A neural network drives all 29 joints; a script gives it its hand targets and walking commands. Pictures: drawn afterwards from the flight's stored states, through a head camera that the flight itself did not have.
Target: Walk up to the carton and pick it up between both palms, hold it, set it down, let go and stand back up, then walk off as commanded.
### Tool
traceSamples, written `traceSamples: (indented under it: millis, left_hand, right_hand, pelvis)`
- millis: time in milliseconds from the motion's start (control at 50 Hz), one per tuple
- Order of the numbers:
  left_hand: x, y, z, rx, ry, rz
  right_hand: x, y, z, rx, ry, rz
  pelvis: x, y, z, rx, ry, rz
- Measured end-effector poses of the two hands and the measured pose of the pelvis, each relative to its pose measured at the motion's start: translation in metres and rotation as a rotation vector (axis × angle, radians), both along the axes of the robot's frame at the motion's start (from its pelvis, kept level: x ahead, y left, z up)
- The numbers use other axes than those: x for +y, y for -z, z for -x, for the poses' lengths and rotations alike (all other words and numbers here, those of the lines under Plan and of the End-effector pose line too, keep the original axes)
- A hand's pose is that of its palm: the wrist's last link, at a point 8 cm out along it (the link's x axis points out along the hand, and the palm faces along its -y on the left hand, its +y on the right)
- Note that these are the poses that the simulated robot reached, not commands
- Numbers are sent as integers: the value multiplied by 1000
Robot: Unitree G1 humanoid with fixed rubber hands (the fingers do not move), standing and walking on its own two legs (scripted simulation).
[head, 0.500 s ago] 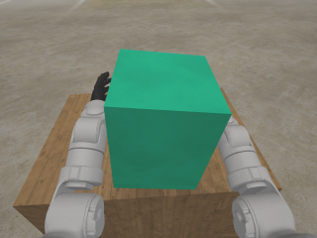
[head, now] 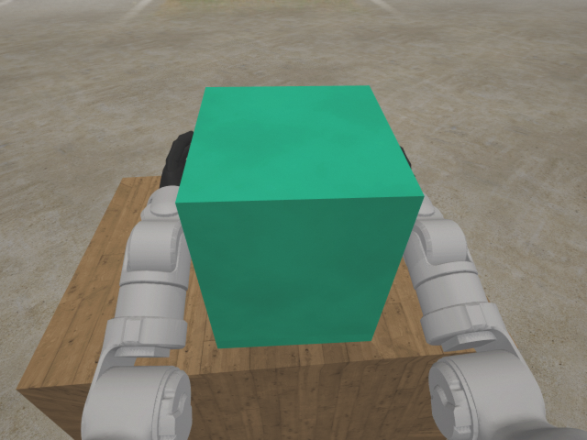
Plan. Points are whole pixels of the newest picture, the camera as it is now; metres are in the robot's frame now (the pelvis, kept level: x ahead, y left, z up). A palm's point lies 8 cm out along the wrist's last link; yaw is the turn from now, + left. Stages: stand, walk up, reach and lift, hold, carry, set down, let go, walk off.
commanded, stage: hold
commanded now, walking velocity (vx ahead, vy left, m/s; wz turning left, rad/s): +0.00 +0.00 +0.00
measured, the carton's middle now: (292, 219) +0.35 +0.02 +0.19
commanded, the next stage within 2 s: none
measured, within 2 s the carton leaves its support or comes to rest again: neither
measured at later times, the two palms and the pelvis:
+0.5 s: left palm (175, 184) +0.37 +0.16 +0.24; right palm (405, 198) +0.37 -0.13 +0.20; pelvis -0.01 +0.00 +0.00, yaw +0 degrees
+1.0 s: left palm (179, 185) +0.38 +0.16 +0.23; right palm (404, 195) +0.38 -0.13 +0.20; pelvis +0.00 +0.00 +0.00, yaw +0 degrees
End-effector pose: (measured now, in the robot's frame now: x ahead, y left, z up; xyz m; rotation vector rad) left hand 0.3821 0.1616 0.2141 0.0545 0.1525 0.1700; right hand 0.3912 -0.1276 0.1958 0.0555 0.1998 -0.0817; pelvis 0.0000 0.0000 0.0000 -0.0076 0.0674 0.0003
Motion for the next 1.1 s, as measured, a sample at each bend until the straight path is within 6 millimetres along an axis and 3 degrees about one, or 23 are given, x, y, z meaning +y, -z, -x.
traceSamples:
  millis: [360,860,1100]
  left_hand:
    - [-4,-18,15,3,6,1]
    - [-6,-14,2,25,12,-17]
    - [-5,-15,6,16,12,-17]
  right_hand:
    - [-3,-8,18,2,8,3]
    - [-5,-3,6,21,7,2]
    - [-5,-9,9,9,10,3]
  pelvis:
    - [0,1,10,-28,-1,0]
    - [-2,-1,2,-12,-1,-1]
    - [-2,-1,2,-18,-1,-1]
